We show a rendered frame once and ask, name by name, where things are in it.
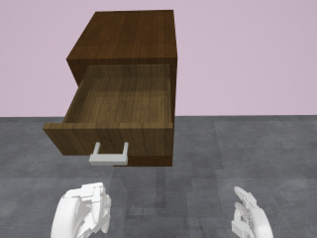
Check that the cabinet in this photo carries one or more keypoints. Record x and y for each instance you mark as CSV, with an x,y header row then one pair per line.
x,y
127,38

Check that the robot right hand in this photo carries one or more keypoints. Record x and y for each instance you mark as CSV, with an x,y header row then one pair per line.
x,y
255,223

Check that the robot left hand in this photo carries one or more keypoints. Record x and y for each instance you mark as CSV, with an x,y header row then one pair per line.
x,y
88,203

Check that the drawer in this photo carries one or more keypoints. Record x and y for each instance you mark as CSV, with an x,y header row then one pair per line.
x,y
116,104

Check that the handle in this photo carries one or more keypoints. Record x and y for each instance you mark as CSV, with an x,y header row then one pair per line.
x,y
109,159

